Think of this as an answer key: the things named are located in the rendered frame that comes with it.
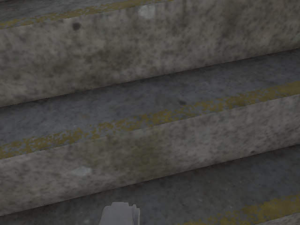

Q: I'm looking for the robot left thigh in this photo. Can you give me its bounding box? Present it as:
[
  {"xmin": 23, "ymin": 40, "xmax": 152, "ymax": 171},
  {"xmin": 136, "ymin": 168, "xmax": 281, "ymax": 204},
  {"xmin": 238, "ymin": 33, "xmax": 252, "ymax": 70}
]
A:
[{"xmin": 98, "ymin": 202, "xmax": 141, "ymax": 225}]

